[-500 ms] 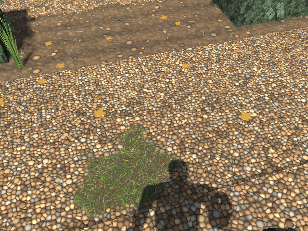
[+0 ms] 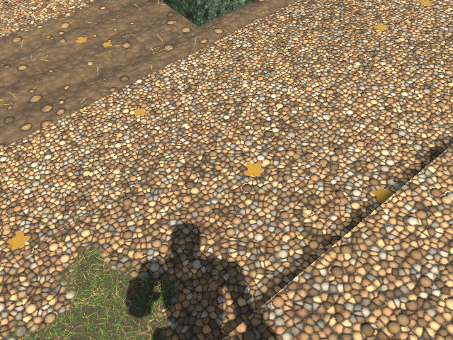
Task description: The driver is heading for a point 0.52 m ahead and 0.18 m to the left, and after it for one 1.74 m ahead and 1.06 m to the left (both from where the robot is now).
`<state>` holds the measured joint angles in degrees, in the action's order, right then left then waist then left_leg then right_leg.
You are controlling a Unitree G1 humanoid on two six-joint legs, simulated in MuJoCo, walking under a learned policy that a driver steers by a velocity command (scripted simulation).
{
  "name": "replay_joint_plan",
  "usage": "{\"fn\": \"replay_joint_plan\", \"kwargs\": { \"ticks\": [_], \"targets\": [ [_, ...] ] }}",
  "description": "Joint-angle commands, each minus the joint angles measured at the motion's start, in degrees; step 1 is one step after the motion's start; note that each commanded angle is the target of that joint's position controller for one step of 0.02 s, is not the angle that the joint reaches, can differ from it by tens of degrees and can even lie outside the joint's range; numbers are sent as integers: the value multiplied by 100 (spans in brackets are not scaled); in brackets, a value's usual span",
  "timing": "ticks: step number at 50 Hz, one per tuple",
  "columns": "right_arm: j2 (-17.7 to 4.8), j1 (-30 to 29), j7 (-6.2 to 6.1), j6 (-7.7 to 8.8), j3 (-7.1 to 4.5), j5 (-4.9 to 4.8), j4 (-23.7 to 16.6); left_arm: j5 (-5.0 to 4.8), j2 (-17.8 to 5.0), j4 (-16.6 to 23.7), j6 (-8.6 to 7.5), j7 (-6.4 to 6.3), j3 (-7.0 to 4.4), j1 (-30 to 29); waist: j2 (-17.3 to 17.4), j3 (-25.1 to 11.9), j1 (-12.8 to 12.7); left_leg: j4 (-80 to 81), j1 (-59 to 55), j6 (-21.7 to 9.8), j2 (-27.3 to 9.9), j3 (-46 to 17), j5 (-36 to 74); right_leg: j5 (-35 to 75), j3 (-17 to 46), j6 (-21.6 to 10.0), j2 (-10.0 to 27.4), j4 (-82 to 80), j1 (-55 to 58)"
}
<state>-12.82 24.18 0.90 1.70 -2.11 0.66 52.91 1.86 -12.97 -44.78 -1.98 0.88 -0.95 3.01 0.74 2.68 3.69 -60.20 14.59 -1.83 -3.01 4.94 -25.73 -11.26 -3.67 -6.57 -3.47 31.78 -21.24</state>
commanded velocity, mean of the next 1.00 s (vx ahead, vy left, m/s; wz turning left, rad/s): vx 0.43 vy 0.00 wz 0.31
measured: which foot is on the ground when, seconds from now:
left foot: up 0.00-0.42, down 0.44-1.00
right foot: down 0.00-0.44, up 0.46-1.00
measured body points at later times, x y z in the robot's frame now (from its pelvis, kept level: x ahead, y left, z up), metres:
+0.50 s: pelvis +0.24 +0.02 -0.01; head +0.25 +0.03 +0.44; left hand +0.25 +0.29 -0.15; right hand +0.37 -0.23 -0.12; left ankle +0.26 +0.06 -0.73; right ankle +0.11 -0.08 -0.65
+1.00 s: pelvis +0.49 +0.02 -0.04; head +0.51 +0.04 +0.41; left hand +0.65 +0.33 -0.10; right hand +0.52 -0.28 -0.15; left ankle +0.26 +0.06 -0.73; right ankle +0.72 -0.02 -0.74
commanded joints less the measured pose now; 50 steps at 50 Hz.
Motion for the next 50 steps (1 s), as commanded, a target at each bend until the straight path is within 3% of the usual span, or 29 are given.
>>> {"fn": "replay_joint_plan", "kwargs": {
  "ticks": [1, 2, 3, 5, 8, 10, 12, 13, 16, 17, 19, 20, 21, 22, 23, 24, 25, 26, 28, 31, 34, 38, 40, 41, 43, 44, 45, 48, 50],
  "targets": [
    [-722, -288, 15, 83, -190, 1, -583, -130, -772, -248, -9, -117, -253, 1154, -336, -197, -462, -568, 2297, -81, -354, -553, 428, 1032, 2103, -799, 1801, -1803, 2045],
    [-640, -99, 37, -1, -180, 110, -496, -147, -639, -270, -63, -127, -213, 1039, -422, -83, -258, -295, 1880, -16, -409, -546, 560, 1310, 1772, -659, 1575, -1951, 1588],
    [-546, 67, 71, -73, -165, 143, -392, -138, -576, -275, -116, -128, -201, 978, -423, -167, -158, -204, 1571, 47, -376, -523, 715, 1447, 1550, -607, 1434, -2038, 1407],
    [-508, -38, 112, -145, -183, 129, -426, -183, -706, -401, -197, -122, -248, 1180, -374, -176, -91, -14, 1560, 134, -325, -449, 1030, 1700, 1358, -652, 1323, -2183, 1336],
    [-536, -958, 119, -158, -198, 122, -711, -215, -781, -550, -211, -131, -283, 1505, -317, 169, -261, 700, 2106, 243, -368, -406, 1693, 1558, 1210, -610, 1227, -2436, 1390],
    [-419, -1354, 150, -146, -153, 131, -867, -192, -821, -628, -228, -123, -285, 1626, -341, 171, -351, 1264, 1923, 257, -185, -304, 2212, 2269, 842, -470, 1075, -2375, 1378],
    [-347, -1475, 161, -130, -89, 110, -869, -126, -861, -707, -275, -103, -299, 1786, -519, 26, -440, 1408, 1679, 147, -16, -289, 2535, 2729, 592, -369, 1127, -2276, 1503],
    [-442, -1421, 143, -110, -113, 79, -811, -69, -843, -685, -319, -110, -288, 1794, -425, -66, -444, 1185, 1491, 82, 141, -233, 2887, 2805, 411, -321, 1134, -2178, 1458],
    [-598, -1668, 120, -65, -122, 122, -871, -34, -792, -728, -349, -151, -246, 1825, -430, 137, -491, 1445, 1295, -146, 332, -150, 2539, 3224, 217, -252, 1268, -1977, 1586],
    [-624, -1608, 109, -75, -125, 143, -862, -22, -834, -738, -336, -182, -244, 1802, -456, 125, -448, 1507, 1150, -255, 428, -75, 2140, 3858, 137, -227, 1325, -1710, 1751],
    [-708, -922, 62, -106, -162, 150, -647, -50, -930, -688, -290, -253, -238, 1647, -532, -192, -151, 1664, 468, -539, 709, 107, 1228, 5746, -81, -213, 1404, -650, 2039],
    [-734, -565, 43, -92, -175, 93, -603, -38, -1055, -753, -212, -290, -263, 1706, -611, -304, 25, 2433, 193, -685, 699, -175, 386, 5653, 54, -221, 1540, 44, 2240],
    [-850, 74, 16, -38, -236, 91, -431, -21, -1129, -747, -127, -325, -287, 1566, -407, -528, 405, 3216, -477, -836, 667, -328, 729, 5031, -106, -127, 1430, 1187, 2084],
    [-1253, 620, -47, -2, -343, 130, -362, -42, -990, -554, -127, -352, -255, 1535, 443, -890, 553, 3702, -1456, -1161, -371, -1801, 946, 2926, -406, 39, 993, 3134, 1073],
    [-1593, 155, -51, -18, -363, 27, -618, -54, -524, -284, -192, -221, -203, 1874, 1539, -976, -229, 4048, -2775, -2025, -1593, -4878, 1949, -1778, 17, 366, -222, 4663, -1469],
    [-1466, -61, 26, -22, -382, -147, -621, 62, -968, -303, -238, -180, -252, 1666, 687, -690, -49, 4267, -2494, -2380, -1596, -4796, 2192, -1622, 782, 308, 71, 4802, -2106],
    [-1262, -364, 42, -3, -337, -117, -745, -31, -1099, -239, -276, -150, -307, 1309, 209, -142, -128, 4299, -1778, -2344, -1515, -3981, 2649, -1179, 857, 391, 370, 4579, -2046],
    [-1044, -497, 52, 15, -273, -67, -740, -96, -1110, -240, -261, -169, -332, 1189, -162, 168, -287, 4384, -1127, -2082, -1249, -3426, 3088, -1010, 823, 447, 560, 4076, -1739],
    [-931, -548, -4, 99, -196, -51, -767, 2, -925, -191, -46, -190, -312, 1108, -46, 129, -462, 4559, -780, -1652, -705, -2758, 3391, -790, 765, 646, 765, 3243, -1336],
    [-1090, -126, -70, 152, -199, -147, -679, 25, -789, -4, 105, -91, -291, 713, 40, 60, -350, 4743, -859, -1486, -367, -2327, 4213, -145, 533, 876, 712, 2435, -1340],
    [-1131, 242, -107, 78, -221, -125, -628, 64, -588, 168, 195, 20, -235, 309, 194, -95, -179, 4558, -1035, -1240, -217, -2107, 4877, 492, 350, 921, 664, 2067, -1498],
    [-1176, 445, -193, 12, -244, -13, -755, 49, -803, 180, 163, 62, -315, 52, 186, -314, -63, 3912, -1372, -1090, -245, -2299, 5566, 1262, 388, 694, 575, 2373, -1755],
    [-1216, 1067, -334, 14, -264, 29, -578, 81, -952, 439, 84, -23, -371, -632, 259, -159, 236, 3588, -2627, -1286, -491, -2884, 5496, 893, 773, 702, 634, 2474, -3192],
    [-1346, 1380, -347, 35, -301, 57, -479, 41, -1014, 549, 52, -32, -394, -902, 363, 24, 383, 3596, -2972, -1323, -445, -2976, 4824, 703, 794, 722, 612, 2165, -3775],
    [-1217, 1514, -373, 62, -288, 106, -466, 58, -960, 727, -7, -30, -363, -1309, 481, 274, 511, 3429, -3090, -1374, -475, -3203, 4820, 716, 853, 744, 627, 1864, -4141],
    [-1135, 1280, -389, 116, -283, 91, -479, 62, -1009, 824, -55, -15, -356, -1333, 487, 403, 369, 3379, -2553, -1221, -293, -3076, 4311, 1268, 999, 771, 684, 1208, -3718],
    [-1046, 888, -354, 105, -254, 144, -608, 93, -797, 899, -57, 29, -288, -1286, 430, 358, 318, 3196, -1671, -1131, -32, -2927, 3753, 2104, 790, 733, 511, 785, -2867],
    [-1000, 240, -275, 163, -229, 1, -802, 4, -506, 819, -63, 145, -208, -652, 193, -61, 68, 2667, 204, -689, 479, -2766, 2339, 3738, 714, 529, 191, -85, -86],
    [-951, 275, -315, 164, -233, 25, -761, -59, -488, 663, -91, 26, -194, -174, 105, -182, -48, 1717, 171, -450, 737, -2795, 1820, 3962, 890, 655, 200, -648, 850]
  ]
}}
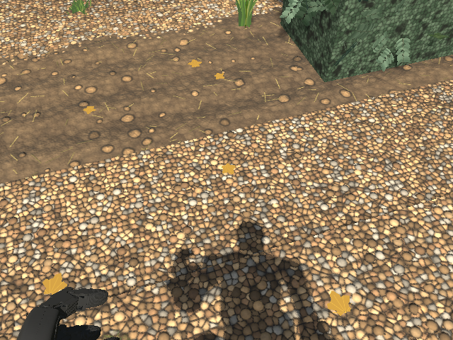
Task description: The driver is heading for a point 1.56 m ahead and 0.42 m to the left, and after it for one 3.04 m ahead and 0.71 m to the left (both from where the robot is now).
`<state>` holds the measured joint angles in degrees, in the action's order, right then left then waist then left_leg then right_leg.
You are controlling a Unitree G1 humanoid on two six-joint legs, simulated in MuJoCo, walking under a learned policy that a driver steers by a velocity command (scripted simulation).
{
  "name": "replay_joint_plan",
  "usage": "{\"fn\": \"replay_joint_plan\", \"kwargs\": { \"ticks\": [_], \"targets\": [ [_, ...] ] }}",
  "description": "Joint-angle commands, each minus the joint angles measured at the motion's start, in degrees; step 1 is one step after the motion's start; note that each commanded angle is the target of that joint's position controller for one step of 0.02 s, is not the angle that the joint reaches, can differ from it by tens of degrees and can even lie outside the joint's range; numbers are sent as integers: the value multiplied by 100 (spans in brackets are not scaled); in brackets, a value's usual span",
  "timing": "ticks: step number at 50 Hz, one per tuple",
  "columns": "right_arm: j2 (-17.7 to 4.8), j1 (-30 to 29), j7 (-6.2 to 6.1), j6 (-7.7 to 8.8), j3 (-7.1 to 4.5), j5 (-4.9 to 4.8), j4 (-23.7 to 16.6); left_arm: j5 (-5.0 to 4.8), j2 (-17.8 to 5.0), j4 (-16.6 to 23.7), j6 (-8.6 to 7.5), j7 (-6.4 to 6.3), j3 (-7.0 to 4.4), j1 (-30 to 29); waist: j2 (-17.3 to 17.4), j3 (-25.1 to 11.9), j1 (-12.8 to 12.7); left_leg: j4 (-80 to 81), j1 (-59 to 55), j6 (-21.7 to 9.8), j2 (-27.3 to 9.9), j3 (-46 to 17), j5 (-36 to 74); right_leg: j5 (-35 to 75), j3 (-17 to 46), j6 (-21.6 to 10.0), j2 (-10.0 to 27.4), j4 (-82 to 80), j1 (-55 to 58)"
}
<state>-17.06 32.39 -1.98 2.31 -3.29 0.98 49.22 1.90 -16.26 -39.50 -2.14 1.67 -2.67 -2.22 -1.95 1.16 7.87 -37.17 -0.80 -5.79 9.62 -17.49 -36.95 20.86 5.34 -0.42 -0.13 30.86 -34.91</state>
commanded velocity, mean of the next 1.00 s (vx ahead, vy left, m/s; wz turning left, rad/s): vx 0.04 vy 0.00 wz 0.57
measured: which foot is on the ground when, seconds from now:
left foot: down 0.00-0.06, up 0.08-0.88, down 0.90-1.00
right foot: up 0.00-0.06, down 0.08-0.90, up 0.92-1.00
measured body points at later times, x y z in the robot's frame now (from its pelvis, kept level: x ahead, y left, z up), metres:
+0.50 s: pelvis +0.08 -0.07 -0.12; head +0.11 -0.08 +0.32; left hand +0.02 +0.19 -0.23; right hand +0.40 -0.19 -0.18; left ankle +0.06 +0.06 -0.59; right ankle +0.17 -0.12 -0.85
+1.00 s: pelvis -0.01 +0.04 -0.11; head -0.05 +0.08 +0.34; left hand -0.03 +0.37 -0.22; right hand +0.27 -0.07 -0.16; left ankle -0.10 +0.12 -0.69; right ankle +0.12 -0.11 -0.72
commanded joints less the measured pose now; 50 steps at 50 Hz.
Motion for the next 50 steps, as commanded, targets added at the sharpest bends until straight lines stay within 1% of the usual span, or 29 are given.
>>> {"fn": "replay_joint_plan", "kwargs": {
  "ticks": [1, 3, 4, 5, 6, 7, 8, 9, 10, 11, 13, 14, 16, 20, 23, 26, 31, 33, 36, 41, 42, 43, 44, 45, 46, 47, 48, 49, 50],
  "targets": [
    [-528, -617, -87, 57, -127, 17, -347, -109, -177, -57, -106, -157, -42, 935, 364, -83, -720, -1456, 1263, -19, -383, -454, 2791, 1142, 176, 99, 105, -1319, 2358],
    [-540, -718, -180, -131, -135, -26, -293, -97, -416, -737, -203, -338, -192, 2659, -75, -512, -1404, -3992, 1355, 132, -19, 150, 1676, 2774, 55, 252, 603, -2886, 3808],
    [-287, -526, -187, -216, -141, -89, -256, 19, -646, -905, -224, -307, -272, 3129, -591, -673, -1366, -5775, 2784, 295, 360, 554, -1240, 3616, 350, 181, 1183, -1944, 5269],
    [82, 347, -231, -281, -69, -339, -385, 148, -740, -683, -275, -168, -123, 3221, -775, -1386, -829, -7308, 3997, 423, 332, 832, -2731, 7557, 454, 151, 2164, 824, 6403],
    [-83, 804, -299, -303, -61, -497, -535, -2, -829, -587, -278, -70, -178, 3081, -1288, -2357, -613, -8342, 5004, 567, 25, 937, -2178, 8035, 1455, -850, 3095, 1325, 7156],
    [-72, 446, -295, -359, -30, -174, -425, -119, -518, -351, -232, -94, -114, 2716, -551, -2137, -685, -8534, 5235, 599, -292, 1158, -1297, 6048, 1336, -927, 2772, 740, 6105],
    [-271, -146, -188, -432, -22, 47, -689, -184, -691, -149, -254, -283, -135, 1889, -911, -2003, -609, -8285, 5429, 693, -376, 1461, -216, 1831, 1875, -1688, 2888, -389, 5014],
    [-413, -783, -91, -527, -68, 353, -769, -145, -571, -85, -222, -426, -94, 1753, -569, -1516, -633, -8331, 5235, 661, -621, 1471, 355, 456, 1974, -1930, 2849, -839, 3817],
    [-515, -1370, 12, -655, -66, 385, -941, -109, -477, -150, -160, -477, 6, 1875, -294, -1017, -713, -8246, 4887, 635, -574, 1461, 583, 655, 1507, -1925, 2588, -998, 2721],
    [-584, -1590, 88, -755, -81, 262, -1079, 27, -474, -175, -84, -434, 63, 1847, -170, -572, -555, -7492, 4556, 666, -605, 1436, 1153, 54, 862, -1688, 2122, -1180, 1680],
    [-192, -2141, 93, -855, 14, 249, -1378, -9, -489, -263, -59, -461, 72, 1984, -334, -348, -559, -7603, 4924, 715, -462, 1431, 1501, -358, 558, -1435, 1832, -1043, 1240],
    [73, -2524, 116, -883, 116, 135, -1639, -80, -417, -306, -28, -499, 94, 2059, -367, -191, -520, -7057, 5211, 822, -437, 1385, 1850, -1378, 333, -1377, 1616, -1077, 986],
    [216, -2636, 136, -918, 155, 209, -1774, -70, -256, -205, 49, -551, 176, 2256, -305, -434, -602, -7137, 5592, 933, -283, 1425, 2179, -2277, 390, -1481, 1479, -934, 1267],
    [214, -3188, 70, -994, 156, 286, -2218, 2, -363, 81, 115, -623, 152, 2559, -235, -552, -823, -7798, 6681, 1109, -263, 1367, 1998, -3154, 709, -1613, 1727, -976, 2135],
    [138, -3537, 78, -1003, 139, 274, -2494, 52, -477, 225, 95, -661, 80, 2778, -156, -553, -1012, -7935, 6947, 1113, -371, 1360, 1933, -3454, 700, -1584, 1836, -1013, 2626],
    [32, -3876, 90, -998, 104, 236, -2743, 108, -650, 285, 42, -709, -46, 2967, -238, -517, -1230, -8040, 7010, 1095, -494, 1409, 1845, -3405, 636, -1592, 2096, -1076, 2964],
    [56, -4173, 107, -972, 101, 109, -3027, 176, -691, 286, -10, -738, -172, 3063, -320, -544, -1410, -7685, 6870, 1018, -805, 1383, 1494, -3409, 302, -1490, 2408, -1190, 3313],
    [-37, -3965, 69, -923, 10, 183, -2992, 209, -868, 318, -68, -623, -253, 3046, -403, -783, -1443, -8418, 6526, 951, -844, 1621, 1128, -2417, 49, -1517, 2585, -1124, 3402],
    [7, -4268, 28, -895, 15, 38, -3223, 232, -877, 333, -114, -561, -274, 2912, -667, -595, -1501, -8250, 6440, 809, -1084, 1442, 708, -2533, -301, -1339, 2734, -1241, 3318],
    [19, -3991, 85, -836, 41, -71, -3343, 240, -1023, 581, -155, -495, -323, 2205, -855, -670, -1207, -6544, 5006, 509, -1481, 1468, 529, -3450, -1069, -714, 2749, -1221, 2445],
    [92, -3428, 124, -793, 109, -183, -3240, 206, -1272, 690, -160, -416, -357, 1800, -1295, -958, -904, -6261, 3680, 321, -1495, 1466, -494, -2357, -1547, -434, 2532, -1230, 1837],
    [-11, -2688, 171, -784, 138, -238, -3072, 40, -1447, 834, -153, -310, -420, 1186, -1455, -1170, -486, -5227, 2311, 199, -1493, 1470, -581, -2119, -2009, -186, 2259, -1110, 1199],
    [-241, -1980, 181, -768, 56, -301, -2793, -116, -1512, 886, -53, -206, -439, 956, -1338, -1283, -216, -4414, 1473, 140, -1345, 1518, -472, -2178, -2093, -138, 2085, -476, 878],
    [-525, -1211, 191, -757, -44, -216, -2371, -185, -1387, 827, 155, -131, -441, 937, -211, -867, 89, -3055, 1510, 20, -1162, 1388, -610, -2553, -2126, -105, 1621, 1150, 577],
    [-1473, -644, 188, -676, -135, -493, -2029, -157, -637, 1224, 478, -13, -231, 1235, 4371, 501, -10, -579, 2564, -215, -1903, -2121, 2406, -7093, -1608, 42, 240, 3873, -2153],
    [-1378, -450, 4, -418, -72, -696, -2230, 188, -305, 1968, 499, 25, 14, -971, 4087, 1603, 1036, 1832, 3754, 383, -1934, -3157, 1664, -6646, -68, 76, -129, 5092, -2817],
    [-1776, -1535, -213, -324, -63, -439, -2337, 157, 375, 1966, 401, -168, 186, -459, 3716, 1286, -29, 2132, 3831, 398, -2327, -3362, 1413, -5731, 766, -149, -970, 5831, -2975],
    [-1654, -2546, -243, -467, -14, -269, -2252, 278, 579, 1462, 293, -371, 308, 615, 3477, 960, -992, 1494, 4015, 594, -2107, -2478, 871, -4954, 904, -117, -1151, 6248, -2719],
    [-1211, -3315, -224, -541, 123, -129, -2306, 244, 208, 1153, 254, -502, 222, 1095, 3108, 686, -1501, 864, 4304, 654, -1839, -1622, 698, -4170, 662, -9, -1105, 6030, -2093]
  ]
}}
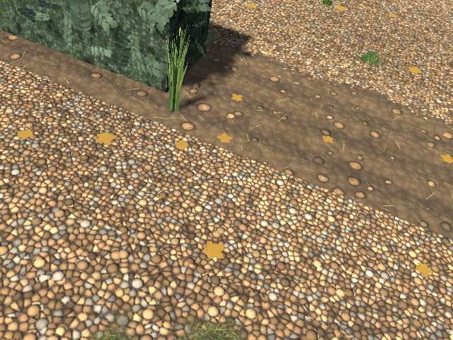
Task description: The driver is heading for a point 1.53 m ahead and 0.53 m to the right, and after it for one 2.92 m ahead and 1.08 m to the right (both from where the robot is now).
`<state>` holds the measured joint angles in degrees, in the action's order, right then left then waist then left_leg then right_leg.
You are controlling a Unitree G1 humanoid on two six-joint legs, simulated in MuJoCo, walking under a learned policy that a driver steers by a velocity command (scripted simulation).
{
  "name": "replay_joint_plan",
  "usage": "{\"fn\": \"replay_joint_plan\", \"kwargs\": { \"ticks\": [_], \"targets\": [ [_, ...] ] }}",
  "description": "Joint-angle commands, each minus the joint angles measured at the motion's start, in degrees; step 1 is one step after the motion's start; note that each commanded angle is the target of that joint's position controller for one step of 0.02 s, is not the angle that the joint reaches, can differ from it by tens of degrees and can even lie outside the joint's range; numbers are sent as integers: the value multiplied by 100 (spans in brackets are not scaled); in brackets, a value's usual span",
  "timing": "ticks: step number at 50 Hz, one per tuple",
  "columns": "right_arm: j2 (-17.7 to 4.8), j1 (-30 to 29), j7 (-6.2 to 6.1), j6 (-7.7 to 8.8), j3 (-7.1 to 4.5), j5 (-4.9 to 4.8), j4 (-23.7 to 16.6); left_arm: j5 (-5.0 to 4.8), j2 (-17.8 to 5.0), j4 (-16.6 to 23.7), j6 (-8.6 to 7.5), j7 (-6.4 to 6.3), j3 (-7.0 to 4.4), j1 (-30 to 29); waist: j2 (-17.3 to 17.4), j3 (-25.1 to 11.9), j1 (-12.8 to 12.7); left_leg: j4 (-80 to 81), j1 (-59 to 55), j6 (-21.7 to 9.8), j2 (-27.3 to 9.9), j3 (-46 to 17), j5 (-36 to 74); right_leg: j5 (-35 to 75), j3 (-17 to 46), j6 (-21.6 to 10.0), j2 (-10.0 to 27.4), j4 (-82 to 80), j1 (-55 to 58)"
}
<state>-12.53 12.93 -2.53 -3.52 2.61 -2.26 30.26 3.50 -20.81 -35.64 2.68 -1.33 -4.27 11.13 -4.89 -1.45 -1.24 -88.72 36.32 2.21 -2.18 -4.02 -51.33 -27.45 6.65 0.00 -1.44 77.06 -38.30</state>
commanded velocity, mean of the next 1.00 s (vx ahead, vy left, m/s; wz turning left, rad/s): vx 0.20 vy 0.00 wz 0.05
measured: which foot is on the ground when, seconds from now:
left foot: down 0.00-0.42, up 0.44-0.86, down 0.88-1.00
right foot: up 0.00-0.40, down 0.42-0.90, up 0.92-1.00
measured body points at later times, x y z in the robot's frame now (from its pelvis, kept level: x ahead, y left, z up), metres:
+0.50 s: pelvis +0.11 -0.01 -0.01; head +0.11 -0.03 +0.44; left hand +0.20 +0.25 -0.12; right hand +0.18 -0.27 -0.14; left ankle +0.00 +0.12 -0.52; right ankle +0.16 -0.10 -0.74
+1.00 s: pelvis +0.29 +0.04 +0.00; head +0.30 +0.07 +0.45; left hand +0.28 +0.30 -0.15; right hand +0.42 -0.20 -0.10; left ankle +0.30 +0.12 -0.74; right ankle +0.21 -0.09 -0.67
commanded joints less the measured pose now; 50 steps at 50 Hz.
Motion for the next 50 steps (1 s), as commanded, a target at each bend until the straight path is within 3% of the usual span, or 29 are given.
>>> {"fn": "replay_joint_plan", "kwargs": {
  "ticks": [1, 2, 3, 5, 9, 13, 15, 18, 20, 21, 22, 23, 24, 25, 26, 27, 28, 29, 30, 33, 37, 41, 43, 44, 45, 46, 47, 48, 50],
  "targets": [
    [-1118, -1699, -113, 77, -326, 318, -367, -25, 180, 274, -188, -232, 180, 326, 2726, 633, -825, 5500, 639, -171, -580, -2313, 2296, 1391, 263, 102, -963, 1401, -1164],
    [-691, -1736, -83, 142, -200, 324, -254, -92, -163, 7, -76, -223, 33, 529, 2181, 360, -847, 5046, 469, -286, -569, -1985, 2531, 1691, 202, 229, -864, 1314, -822],
    [-521, -1620, -73, 192, -144, 304, -79, -134, -293, -128, 58, -177, -24, 601, 1719, 180, -829, 4593, 324, -558, -566, -1759, 2553, 1856, 167, 303, -745, 1145, -557],
    [-616, -795, -82, 336, -184, 341, 307, -166, -138, -182, 167, -28, 19, 194, 897, 102, -413, 4201, -503, -903, -617, -1721, 2639, 2235, 192, 347, -617, 578, -647],
    [-858, 436, -140, 470, -368, 528, 792, -68, 110, -115, 66, 158, 56, -653, 668, 44, 300, 4205, -2174, -1200, -615, -1814, 2484, 2538, 392, 352, -618, -1121, -1267],
    [-851, 593, -156, 504, -477, 601, 924, -122, 266, 41, -68, 275, 90, -1204, 883, 90, 517, 4351, -2447, -1489, -553, -1840, 2325, 3228, 288, 386, -395, -3206, -903],
    [-772, 453, -163, 545, -477, 558, 936, -235, 344, 17, -89, 373, 112, -1120, 970, 74, 388, 4379, -1860, -1548, -558, -1756, 2271, 4059, 78, 190, -3, -4107, 137],
    [-651, 371, -156, 512, -482, 556, 971, -435, 366, -356, -83, 461, 112, -342, 852, 253, 176, 3884, -1136, -1424, -282, -1278, 2564, 4598, -437, -63, 338, -5375, 1906],
    [-589, 606, -143, 424, -495, 521, 1086, -343, 383, -843, -77, 458, 85, 631, 482, 221, -31, 2934, -634, -1168, 169, -563, 2793, 4703, -1258, -111, 82, -6046, 3625],
    [-435, 858, -56, 409, -508, 475, 1205, -255, 367, -1090, -129, 424, 68, 1285, -26, -21, -248, 1367, -300, -988, 800, 19, 1905, 4800, -1076, -269, 307, -5951, 4500],
    [-150, 829, 25, 429, -536, 343, 1125, -176, 263, -1276, -286, 444, 120, 2190, -523, -553, -543, -1260, 843, -823, 1393, 284, -195, 6493, -90, -575, 1192, -4532, 5516],
    [-207, 1197, 22, 424, -545, 364, 1039, -243, 3, -1262, -371, 455, 112, 2091, -238, -466, -60, -2232, 1650, -909, 1197, -296, 457, 6243, 608, -773, 1701, -4184, 5313],
    [-262, 1149, 46, 405, -529, 505, 1062, -362, -119, -1144, -357, 408, 22, 1843, -68, -364, 24, -2516, 2049, -970, 1008, -367, 1185, 4221, 1022, -1044, 1874, -4556, 4721],
    [-406, 910, 25, 402, -491, 579, 856, -407, -664, -1042, -361, 212, -195, 1398, -845, -485, 97, -2447, 2698, -864, 683, -158, 1868, 227, 2341, -1786, 2640, -5729, 4576],
    [-787, 40, 45, 369, -580, 702, 799, -465, -195, -944, -334, 100, -78, 902, -284, 20, 24, -2081, 2867, -708, 271, 31, 2485, -1570, 2568, -1696, 2392, -6527, 3823],
    [-978, -291, 140, 336, -630, 616, 643, -340, -58, -846, -389, 63, 41, 611, -465, 368, 106, -975, 2618, -534, 124, -14, 3225, -2013, 2493, -1615, 2169, -6755, 3119],
    [-888, -430, 216, 305, -623, 574, 734, -208, 108, -960, -423, 62, 86, 693, -275, 671, 117, -537, 2379, -426, 17, 6, 3566, -1744, 2303, -1546, 1949, -6816, 2560],
    [-645, -544, 302, 286, -556, 558, 700, -239, 137, -1067, -480, 6, 126, 774, -27, 956, 248, 349, 2127, -236, -145, -42, 4021, -1232, 1889, -1451, 1703, -6811, 2026],
    [-390, -367, 360, 269, -484, 551, 855, -229, 153, -1212, -512, -18, 110, 1011, 53, 944, 269, 887, 1675, -132, -132, 171, 4407, -779, 1387, -1384, 1379, -6787, 1684],
    [-147, -294, 418, 342, -411, 491, 1064, -299, 129, -1252, -559, 46, 81, 1140, -179, 520, 249, 2808, 403, -143, -229, 324, 4903, 254, 728, -1323, 1137, -6779, 1649],
    [-163, -1028, 459, 366, -430, 312, 935, -317, 61, -1183, -532, 161, 4, 1380, -3, 517, -62, 4538, -318, -209, -82, 530, 4747, 288, 576, -1275, 1347, -6989, 2100],
    [-184, -1139, 459, 454, -485, 324, 936, -217, 20, -1222, -508, 181, -31, 1655, 82, 651, -256, 5489, -900, -412, 124, 731, 3998, 30, 640, -1246, 1478, -6767, 2558],
    [-171, -705, 386, 583, -512, 348, 1021, -177, 51, -1301, -482, 158, -42, 1770, 157, 627, -74, 6131, -1755, -549, 266, 767, 3581, 116, 589, -1143, 1357, -6255, 2485],
    [-286, 56, 311, 701, -564, 383, 1240, -177, 209, -1320, -501, 143, -11, 1780, 347, 337, 227, 6319, -2911, -629, 175, 527, 3520, 545, 332, -1009, 1104, -5517, 2059],
    [-709, 1152, 228, 822, -665, 540, 1375, -222, 537, -1157, -554, 173, 79, 1635, 1141, -382, 734, 6741, -4250, -867, -1066, -924, 2464, 479, -240, -825, 669, -3707, 1378],
    [-1424, 1674, 182, 788, -849, 515, 1530, -360, 799, -931, -603, 220, 112, 1671, 2389, -470, 761, 7715, -5022, -1341, -2270, -3368, 839, -511, -830, -626, -272, -2178, -489],
    [-1149, 1639, 148, 749, -782, 474, 1560, -176, 195, -986, -549, 195, -41, 1282, 1347, 52, 789, 7709, -4523, -1333, -2223, -3330, 948, -343, -177, -682, -162, -1404, -919],
    [-875, 1233, 172, 763, -685, 452, 1505, -171, 269, -974, -554, 246, -66, 1144, 1024, 338, 531, 7598, -4136, -1182, -1898, -2497, 1725, 236, 92, -717, 49, -1237, -853],
    [-460, 603, 179, 816, -588, 378, 1399, -181, 379, -1141, -502, 319, -67, 1214, 1084, 400, 177, 7754, -3520, -807, -1340, -1058, 3420, 1009, -47, -553, 378, -1517, -287]
  ]
}}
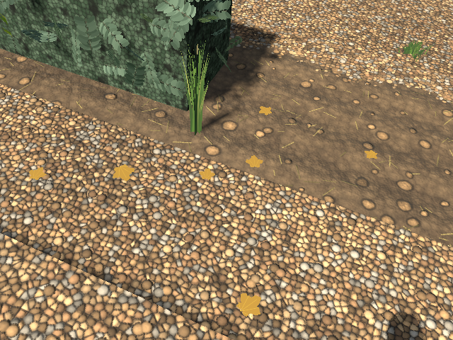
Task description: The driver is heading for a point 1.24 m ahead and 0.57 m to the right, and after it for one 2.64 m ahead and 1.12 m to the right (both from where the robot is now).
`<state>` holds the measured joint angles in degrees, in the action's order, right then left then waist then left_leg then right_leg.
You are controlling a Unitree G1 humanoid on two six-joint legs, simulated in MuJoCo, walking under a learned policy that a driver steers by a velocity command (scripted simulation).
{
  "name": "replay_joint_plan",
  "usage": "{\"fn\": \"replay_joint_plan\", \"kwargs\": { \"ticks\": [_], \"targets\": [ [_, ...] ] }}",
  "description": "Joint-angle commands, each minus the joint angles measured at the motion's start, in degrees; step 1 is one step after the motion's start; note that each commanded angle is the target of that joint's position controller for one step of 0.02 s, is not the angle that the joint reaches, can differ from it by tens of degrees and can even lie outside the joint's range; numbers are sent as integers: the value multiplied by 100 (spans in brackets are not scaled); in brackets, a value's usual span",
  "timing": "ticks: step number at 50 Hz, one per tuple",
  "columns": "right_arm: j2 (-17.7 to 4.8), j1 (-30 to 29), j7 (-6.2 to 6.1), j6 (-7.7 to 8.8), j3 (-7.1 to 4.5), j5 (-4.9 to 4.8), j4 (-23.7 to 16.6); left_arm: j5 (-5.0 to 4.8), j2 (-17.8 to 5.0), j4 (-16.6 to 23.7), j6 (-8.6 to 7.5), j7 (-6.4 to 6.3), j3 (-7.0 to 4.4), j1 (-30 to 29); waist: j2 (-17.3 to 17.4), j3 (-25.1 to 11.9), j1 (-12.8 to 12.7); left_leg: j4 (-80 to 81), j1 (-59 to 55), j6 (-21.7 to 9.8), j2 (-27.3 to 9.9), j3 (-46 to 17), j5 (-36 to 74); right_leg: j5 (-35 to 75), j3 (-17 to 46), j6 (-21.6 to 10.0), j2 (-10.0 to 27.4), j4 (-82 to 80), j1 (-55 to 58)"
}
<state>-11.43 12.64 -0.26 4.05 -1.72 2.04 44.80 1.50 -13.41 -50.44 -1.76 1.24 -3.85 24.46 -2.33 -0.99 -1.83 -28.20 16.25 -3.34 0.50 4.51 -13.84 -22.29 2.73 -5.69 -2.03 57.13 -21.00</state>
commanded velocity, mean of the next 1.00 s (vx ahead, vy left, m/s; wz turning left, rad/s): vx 0.49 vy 0.00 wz -0.52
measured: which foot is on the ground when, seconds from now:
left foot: down 0.00-0.40, up 0.42-1.00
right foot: up 0.00-0.36, down 0.38-1.00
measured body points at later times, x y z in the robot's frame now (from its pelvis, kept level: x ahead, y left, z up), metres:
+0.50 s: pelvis +0.25 -0.04 -0.01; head +0.28 -0.05 +0.43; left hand +0.44 +0.18 -0.13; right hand +0.23 -0.30 -0.15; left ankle +0.17 +0.11 -0.64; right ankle +0.28 -0.08 -0.74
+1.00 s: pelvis +0.56 -0.09 -0.07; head +0.57 -0.10 +0.38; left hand +0.63 +0.20 -0.18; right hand +0.66 -0.42 -0.13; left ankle +0.77 -0.07 -0.79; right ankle +0.28 -0.07 -0.74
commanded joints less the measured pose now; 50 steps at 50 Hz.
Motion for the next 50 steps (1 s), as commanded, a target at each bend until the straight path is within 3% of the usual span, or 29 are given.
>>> {"fn": "replay_joint_plan", "kwargs": {
  "ticks": [1, 5, 10, 12, 15, 17, 18, 19, 20, 21, 22, 23, 24, 25, 26, 28, 30, 31, 32, 33, 35, 37, 39, 40, 42, 45, 47, 49, 50],
  "targets": [
    [-470, 543, -61, 82, -133, -68, -52, 68, -339, 247, 8, 99, -103, -40, 964, 269, 175, 1674, -1408, -204, -1387, -1447, 543, 703, 185, 95, 465, 597, -1838],
    [-512, 1078, -55, 140, -164, -107, 217, 58, -186, 362, 193, 203, -58, -543, 725, 287, 142, 1598, -1539, -250, -1356, -626, 2635, 1223, 40, 227, 491, 767, -2217],
    [-482, 1245, -102, 139, -129, -112, 451, 26, 61, 706, 139, 250, 124, -1690, 722, 630, 251, 1662, -1160, -216, -1116, 277, 3020, 2292, -554, 183, 405, -887, -1832],
    [-650, 1389, -145, 122, -146, -133, 545, 29, 62, 933, 114, 302, 175, -2268, 630, 779, 379, 1687, -1222, -202, -1215, 410, 3333, 2325, -851, 91, 319, -1646, -1616],
    [-910, 1397, -226, 75, -204, -97, 717, 45, -83, 936, 127, 260, 162, -2118, 838, 443, 227, 1026, -1681, -169, -1343, 692, 5066, 1752, -1121, -132, 34, -1807, -825],
    [-1048, 1218, -287, 49, -232, -103, 721, 20, -323, 716, 161, 190, 69, -1300, 927, -11, -169, -116, -1798, -155, -1407, 834, 6369, 1051, -1139, -424, -272, -1696, 70],
    [-1119, 1185, -297, 3, -248, -68, 731, 10, -492, 575, 141, 153, -21, -755, 874, -304, -440, -1042, -1693, -195, -1467, 793, 6032, 785, -925, -599, -368, -1939, 714],
    [-1178, 1056, -272, -48, -269, -81, 699, 37, -686, 362, 101, 94, -128, -14, 498, -618, -891, -2578, -1072, -124, -1370, 917, 5036, 749, -550, -801, -273, -2658, 1768],
    [-657, 1387, -195, -46, -177, -28, 558, 12, -1174, 354, 74, -8, -242, 34, -614, -974, -503, -4310, 194, 9, -711, 888, 155, 797, 1316, -1059, 1222, -2862, 2768],
    [-677, 1304, -76, -22, -203, -140, 142, -87, -1481, 604, 108, -6, -312, -208, -1271, -1474, -300, -5697, 2296, 234, 353, -118, -1942, 613, 4432, -2122, 2149, -3779, 4032],
    [-1078, 549, -50, 57, -275, -116, 39, -118, -1239, 575, 169, -63, -291, -241, -205, -775, -505, -5496, 3090, 188, -85, -705, -1181, 865, 3679, -1904, 1979, -4029, 3803],
    [-1073, 399, -34, 131, -268, -197, -29, -125, -1084, 598, 169, -109, -244, -597, -3, -80, -267, -4853, 2794, 229, -348, -684, -591, 1875, 2843, -1734, 1882, -4108, 2791],
    [-1017, 448, -66, 127, -279, -174, 61, -91, -853, 574, 133, -104, -186, -754, 380, 299, 18, -4315, 2340, 291, -510, -671, -455, 2822, 2306, -1490, 1597, -4125, 2056],
    [-926, 504, -82, 20, -262, -34, 76, -126, -776, 576, 84, -110, -164, -817, 443, 287, 169, -3925, 1925, 394, -607, -695, -437, 3348, 1891, -1328, 1345, -4139, 1683],
    [-866, 595, -77, -119, -255, 53, 113, -146, -672, 591, 20, -109, -114, -855, 343, 198, 275, -3632, 1577, 477, -646, -688, -411, 3628, 1617, -1205, 1141, -4209, 1454],
    [-797, 443, -51, -309, -264, 41, 21, -217, -738, 554, -88, -77, -99, -743, 202, 123, 350, -3118, 1470, 591, -574, -600, -281, 3922, 1356, -1111, 865, -4248, 1349],
    [-748, -16, 18, -390, -262, 37, -144, -240, -914, 511, -84, -114, -112, -442, 68, 120, 240, -2780, 1748, 625, -500, -492, 171, 4084, 1283, -974, 722, -4259, 1429],
    [-698, 27, 80, -440, -243, 80, -100, -181, -1004, 470, -43, -118, -161, -241, -8, 34, 176, -2893, 1889, 622, -505, -471, 379, 4085, 1261, -1000, 726, -4221, 1507],
    [-763, -108, 115, -451, -257, 76, -120, -183, -957, 491, -19, -123, -146, -172, 46, 50, 117, -2809, 2018, 612, -520, -495, 587, 3909, 1305, -981, 705, -4206, 1504],
    [-799, -207, 155, -435, -277, 68, -114, -76, -1007, 504, -32, -123, -157, -38, -40, 3, 24, -3094, 2162, 499, -512, -497, 1086, 3622, 1437, -1009, 761, -4176, 1576],
    [-1085, -890, 159, -381, -408, 21, -319, -93, -988, 267, -89, -170, -145, 526, -58, 294, -155, -2749, 3173, 449, -625, -913, 1363, 2597, 1909, -974, 822, -4212, 2153],
    [-1152, -1342, 157, -324, -427, 46, -440, -86, -1013, 160, -168, -238, -151, 918, -105, 552, -323, -2434, 3952, 458, -611, -996, 1359, 2477, 2230, -1069, 979, -4176, 2753],
    [-994, -1678, 211, -254, -356, 77, -572, -101, -977, 137, -227, -290, -140, 693, -86, 736, -315, -1437, 3267, 510, -410, -843, 2215, 2132, 2018, -975, 678, -4113, 1972],
    [-955, -1729, 226, -236, -346, 114, -558, -39, -936, 135, -235, -294, -114, 629, -75, 583, -360, -1349, 2982, 520, -341, -810, 2495, 2090, 1984, -925, 609, -3874, 1873],
    [-841, -1763, 296, -146, -297, 119, -588, -61, -957, 182, -268, -315, -113, 589, -68, 426, -386, -1112, 2522, 414, -260, -817, 3184, 1824, 2074, -876, 560, -3408, 1563],
    [-906, -2093, 303, -63, -267, 104, -806, -7, -1032, 245, -297, -336, -128, 673, -195, 597, -530, -774, 2592, 281, -217, -1001, 3085, 1685, 2491, -871, 532, -2873, 1701],
    [-884, -2266, 314, 42, -236, 40, -983, 84, -1005, 201, -270, -420, -128, 783, -154, 716, -665, -173, 2457, 282, -266, -1140, 3221, 1488, 2677, -733, 430, -2539, 1907],
    [-796, -1895, 237, 96, -214, -115, -864, 60, -840, 215, -230, -496, -79, 620, -93, 711, -576, 744, 1473, 353, -402, -1243, 3683, 1408, 2458, -461, 147, -2063, 1800],
    [-741, -1372, 191, 143, -209, -139, -705, 85, -770, 147, -208, -488, -54, 645, 69, 508, -408, 1299, 733, 330, -509, -1309, 4144, 1452, 2295, -382, -65, -1371, 1836]
  ]
}}
Next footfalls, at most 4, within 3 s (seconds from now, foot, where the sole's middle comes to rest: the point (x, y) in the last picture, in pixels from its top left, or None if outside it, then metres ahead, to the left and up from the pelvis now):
0.38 right None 0.32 -0.08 -0.78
1.06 left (251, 277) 0.80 -0.08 -0.93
1.56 right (324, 268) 0.86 -0.36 -0.93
2.06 left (333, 197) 1.20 -0.43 -0.93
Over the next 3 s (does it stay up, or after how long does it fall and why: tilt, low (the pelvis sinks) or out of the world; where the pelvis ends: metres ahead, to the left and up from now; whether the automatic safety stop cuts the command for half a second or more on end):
stays up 1.35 -0.69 -0.16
